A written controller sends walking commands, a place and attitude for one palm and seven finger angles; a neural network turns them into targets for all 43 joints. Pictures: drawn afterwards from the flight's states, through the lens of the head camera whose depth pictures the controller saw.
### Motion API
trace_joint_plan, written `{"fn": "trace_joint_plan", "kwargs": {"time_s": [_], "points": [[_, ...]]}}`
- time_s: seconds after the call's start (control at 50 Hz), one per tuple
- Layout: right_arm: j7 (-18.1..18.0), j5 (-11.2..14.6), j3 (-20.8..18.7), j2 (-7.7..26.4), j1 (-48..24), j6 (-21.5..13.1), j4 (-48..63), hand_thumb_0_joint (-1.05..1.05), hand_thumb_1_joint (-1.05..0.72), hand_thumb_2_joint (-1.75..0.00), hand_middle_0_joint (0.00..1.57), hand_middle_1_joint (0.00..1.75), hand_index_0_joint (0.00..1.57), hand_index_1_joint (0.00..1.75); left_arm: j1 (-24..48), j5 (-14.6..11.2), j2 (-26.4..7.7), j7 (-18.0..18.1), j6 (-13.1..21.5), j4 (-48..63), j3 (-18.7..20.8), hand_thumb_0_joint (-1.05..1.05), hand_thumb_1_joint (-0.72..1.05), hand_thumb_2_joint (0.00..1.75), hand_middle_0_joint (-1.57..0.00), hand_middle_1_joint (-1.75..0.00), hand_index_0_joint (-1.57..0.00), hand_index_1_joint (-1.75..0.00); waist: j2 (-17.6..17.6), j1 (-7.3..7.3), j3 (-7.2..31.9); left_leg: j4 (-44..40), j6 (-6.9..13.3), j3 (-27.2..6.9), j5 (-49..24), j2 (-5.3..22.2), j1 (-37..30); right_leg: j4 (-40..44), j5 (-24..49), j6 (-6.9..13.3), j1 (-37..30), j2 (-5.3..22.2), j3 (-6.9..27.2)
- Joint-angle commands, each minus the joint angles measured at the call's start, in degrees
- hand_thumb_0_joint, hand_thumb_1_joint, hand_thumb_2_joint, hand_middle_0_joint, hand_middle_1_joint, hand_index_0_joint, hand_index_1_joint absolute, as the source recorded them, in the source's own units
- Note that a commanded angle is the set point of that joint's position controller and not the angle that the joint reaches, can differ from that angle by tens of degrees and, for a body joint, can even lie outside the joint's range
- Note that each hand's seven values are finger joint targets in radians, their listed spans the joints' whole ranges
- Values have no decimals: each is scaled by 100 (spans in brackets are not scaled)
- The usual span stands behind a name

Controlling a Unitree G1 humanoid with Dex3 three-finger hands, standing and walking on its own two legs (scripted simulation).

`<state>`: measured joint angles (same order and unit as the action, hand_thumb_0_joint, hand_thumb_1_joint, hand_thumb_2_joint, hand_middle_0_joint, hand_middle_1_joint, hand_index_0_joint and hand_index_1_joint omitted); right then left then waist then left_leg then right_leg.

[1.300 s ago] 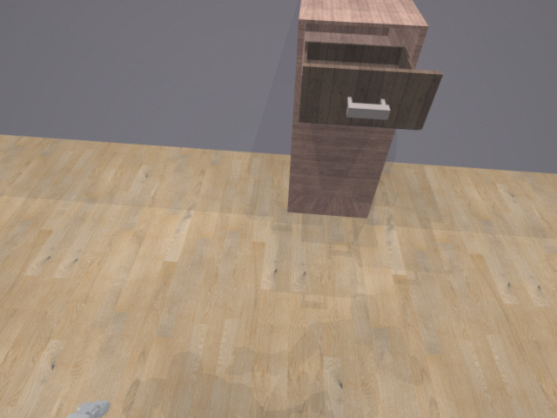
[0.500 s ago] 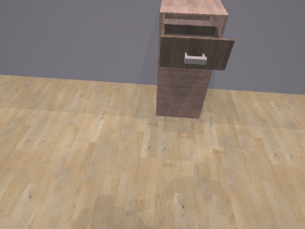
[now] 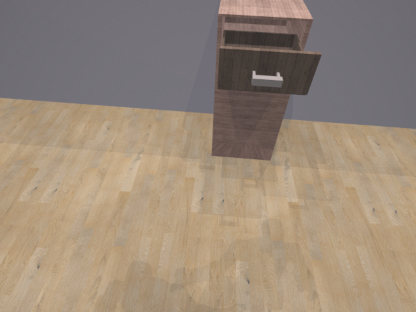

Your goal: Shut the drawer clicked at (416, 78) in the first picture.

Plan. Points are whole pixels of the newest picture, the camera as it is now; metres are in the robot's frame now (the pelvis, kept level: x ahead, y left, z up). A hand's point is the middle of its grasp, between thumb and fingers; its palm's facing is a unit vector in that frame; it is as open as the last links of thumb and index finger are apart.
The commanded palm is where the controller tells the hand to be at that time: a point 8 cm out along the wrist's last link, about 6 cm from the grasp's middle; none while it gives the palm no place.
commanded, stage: look at it before walking up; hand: left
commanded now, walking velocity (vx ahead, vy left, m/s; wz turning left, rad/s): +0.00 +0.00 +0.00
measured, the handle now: (266, 77) +0.87 -0.15 +0.02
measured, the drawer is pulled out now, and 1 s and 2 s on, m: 0.30 0.30 0.30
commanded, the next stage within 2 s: walk to a spot facing it in 0.14 s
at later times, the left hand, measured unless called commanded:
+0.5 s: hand out of the picture +0.07 +0.23 -0.17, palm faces -0.06 -0.95 -0.31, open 7.4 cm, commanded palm none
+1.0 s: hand out of the picture +0.05 +0.16 -0.16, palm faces -0.21 -0.94 -0.26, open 7.4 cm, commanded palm none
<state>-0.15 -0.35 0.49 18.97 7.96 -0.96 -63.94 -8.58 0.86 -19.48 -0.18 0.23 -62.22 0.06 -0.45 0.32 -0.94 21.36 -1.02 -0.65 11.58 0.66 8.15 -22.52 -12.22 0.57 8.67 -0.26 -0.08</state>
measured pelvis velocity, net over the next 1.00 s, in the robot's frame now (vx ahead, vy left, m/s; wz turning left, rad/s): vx -0.03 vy -0.03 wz -0.32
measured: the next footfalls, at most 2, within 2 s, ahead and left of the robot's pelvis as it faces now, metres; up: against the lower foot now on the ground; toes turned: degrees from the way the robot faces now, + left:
left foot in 1.22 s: +0.05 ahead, +0.11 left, +0.00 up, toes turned -27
right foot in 1.78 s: +0.17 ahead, -0.24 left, +0.00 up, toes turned -54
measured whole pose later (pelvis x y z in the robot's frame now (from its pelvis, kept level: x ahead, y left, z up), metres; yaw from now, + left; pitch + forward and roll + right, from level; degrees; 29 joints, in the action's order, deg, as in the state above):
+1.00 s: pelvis -0.03 -0.03 +0.00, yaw -18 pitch +1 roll +2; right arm -1.2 -1.1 -3.8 14.4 8.0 2.7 -53.8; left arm -18.1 1.2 -10.9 -0.1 -1.6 -53.0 3.3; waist 0.5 2.9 -2.3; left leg 59.8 -4.4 -2.6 19.4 2.5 26.2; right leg -25.3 -8.6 4.8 17.3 -6.5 7.1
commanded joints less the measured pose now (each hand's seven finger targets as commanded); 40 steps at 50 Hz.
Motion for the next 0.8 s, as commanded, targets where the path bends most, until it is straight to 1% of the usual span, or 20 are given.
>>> {"fn": "trace_joint_plan", "kwargs": {"time_s": [0.0, 0.22, 0.26, 0.28, 0.32, 0.34, 0.4, 0.48, 0.54, 0.56, 0.58, 0.6, 0.62, 0.64, 0.66, 0.68, 0.7, 0.72, 0.74, 0.78], "points": [[-78, -14, -224, 1161, -264, -138, 375, 0, -90, -90, 20, 30, 20, 30, 252, -24, -1163, 73, 146, 364, 214, 0, 90, 90, -20, -30, -20, -30, 117, -6, 256, -366, 231, -504, -740, 608, 29, 415, 713, 123, -77, 693, 649], [-89, -11, -218, 1170, -298, -138, 356, 0, -90, -90, 20, 30, 20, 30, 225, -24, -1158, 77, 148, 333, 213, 0, 90, 90, -20, -30, -20, -30, 67, -10, 294, -390, 224, -499, -935, 616, -97, 417, 940, 113, -145, 703, 618], [-109, -16, -250, 1216, -301, -141, 373, 0, -90, -90, 20, 30, 20, 30, 240, -23, -1197, 69, 138, 367, 234, 0, 90, 90, -20, -30, -20, -30, 69, -23, 287, -303, 209, -399, -975, 656, -229, 386, 1129, 145, -35, 667, 714], [-123, -19, -258, 1133, -231, -128, 399, 0, -90, -90, 20, 30, 20, 30, 208, -20, -1141, 63, 106, 391, 249, 0, 90, 90, -20, -30, -20, -30, 51, -30, 280, -196, 203, -329, -1011, 673, -255, 293, 1289, 161, 36, 650, 762], [-147, -27, -200, 667, 19, -56, 399, 0, -90, -90, 20, 30, 20, 30, -23, -20, -712, 85, -21, 392, 203, 0, 90, 90, -20, -30, -20, -30, 28, -51, 257, -2, 131, -129, -1039, 694, -225, 48, 1525, 110, 198, 633, 804], [-162, -27, -197, 557, 134, -16, 438, 0, -90, -90, 20, 30, 20, 30, -122, -24, -589, 92, -73, 418, 194, 0, 90, 90, -20, -30, -20, -30, 28, -51, 245, 88, 100, -44, -1078, 711, -224, -77, 1632, 92, 280, 606, 818], [-199, -28, -302, 622, 245, 55, 660, 0, -90, -90, 20, 30, 20, 30, -240, 3, -598, 76, -156, 626, 262, 0, 90, 90, -20, -30, -20, -30, 101, -59, 233, 266, 146, 18, -1031, 845, -204, -504, 1643, 95, 605, 469, 841], [-206, -45, -436, 711, 197, 99, 961, 0, -90, -90, 20, 30, 20, 30, -341, 19, -460, 21, -221, 906, 329, 0, 90, 90, -20, -30, -20, -30, 544, -20, 111, 163, 403, -200, -732, 1258, 28, -1316, 915, 21, 1028, 134, 621], [-184, -61, -520, 738, 24, 72, 1148, 0, -90, -90, 20, 30, 20, 30, -530, 24, -213, -28, -275, 1058, 371, 0, 90, 90, -20, -30, -20, -30, 1143, 108, 12, 8, 844, -339, -1263, 1847, 275, -2314, -1118, -104, 1153, -2, 93], [-177, -70, -544, 707, -46, 75, 1219, 0, -90, -90, 20, 30, 20, 30, -624, 26, -158, -43, -279, 1081, 395, 0, 90, 90, -20, -30, -20, -30, 1143, 156, -20, 123, 876, -224, -1304, 1895, 471, -2323, -1282, -108, 992, 75, 44], [-172, -67, -562, 691, -146, 85, 1304, 0, -90, -90, 20, 30, 20, 30, -820, 22, -158, -53, -276, 1085, 422, 0, 90, 90, -20, -30, -20, -30, 1025, 263, 4, 403, 805, -89, -1227, 1883, 665, -2079, -1119, -79, 719, 165, 83], [-168, -69, -570, 647, -260, 107, 1353, 0, -90, -90, 20, 30, 20, 30, -1089, 38, -159, -60, -246, 1042, 463, 0, 90, 90, -20, -30, -20, -30, 731, 423, -18, 1015, 580, 201, -910, 1654, 1007, -1451, -522, -45, 310, 196, 129], [-145, -38, -549, 391, -207, 165, 1433, 0, -90, -90, 20, 30, 20, 30, -1311, 98, -505, -28, -172, 1034, 545, 0, 90, 90, -20, -30, -20, -30, -546, 502, -13, 2421, 89, 760, 229, 918, 1562, -278, 403, 165, 53, 772, 1208], [-115, -18, -460, -40, -226, 183, 1660, 0, -90, -90, 20, 30, 20, 30, -1391, 113, -1040, 61, -100, 1092, 639, 0, 90, 90, -20, -30, -20, -30, -1956, 446, -41, 3828, -236, 702, 2271, 77, 2584, 639, 1483, 746, 93, 2091, 3445], [-149, -30, -504, 194, -335, 233, 1637, 0, -90, -90, 20, 30, 20, 30, -1460, 33, -942, 121, -124, 1112, 631, 0, 90, 90, -20, -30, -20, -30, -1419, 516, 64, 4315, -143, -126, 2120, 142, 2326, 833, 1164, 835, 351, 1965, 3451], [-141, -22, -538, 186, -289, 248, 1606, 0, -90, -90, 20, 30, 20, 30, -1158, 32, -793, 153, -123, 1173, 631, 0, 90, 90, -20, -30, -20, -30, -1387, 344, -134, 4492, -117, -203, 1806, 261, 2449, 885, 885, 818, 493, 1774, 3239], [-128, -24, -550, 169, -226, 218, 1502, 0, -90, -90, 20, 30, 20, 30, -868, 19, -610, 137, -121, 1252, 605, 0, 90, 90, -20, -30, -20, -30, -798, 205, -202, 4614, -135, -255, 1404, 345, 2499, 700, 692, 912, 490, 1574, 2928], [-108, -43, -542, 149, -129, 194, 1436, 0, -90, -90, 20, 30, 20, 30, -736, 2, -483, 117, -92, 1324, 563, 0, 90, 90, -20, -30, -20, -30, -545, 130, -84, 4571, -183, -221, 1081, 373, 2424, 580, 826, 919, 433, 1351, 2607], [-96, -50, -545, 76, -51, 200, 1400, 0, -90, -90, 20, 30, 20, 30, -740, -8, -420, 102, -69, 1351, 554, 0, 90, 90, -20, -30, -20, -30, -376, 89, 61, 4504, -222, -168, 893, 345, 2316, 525, 868, 874, 374, 1200, 2379], [-100, -65, -552, 12, 57, 213, 1347, 0, -90, -90, 20, 30, 20, 30, -848, 2, -354, 118, -39, 1330, 566, 0, 90, 90, -20, -30, -20, -30, -412, 104, 319, 4338, -271, -140, 728, 298, 2284, 475, 884, 820, 123, 1054, 2266]]}}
